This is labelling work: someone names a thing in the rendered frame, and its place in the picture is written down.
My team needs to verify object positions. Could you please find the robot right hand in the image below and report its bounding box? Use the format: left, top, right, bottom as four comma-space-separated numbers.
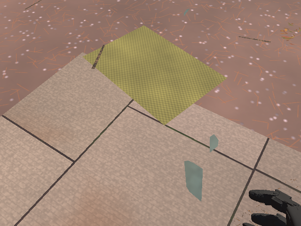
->
243, 189, 301, 226

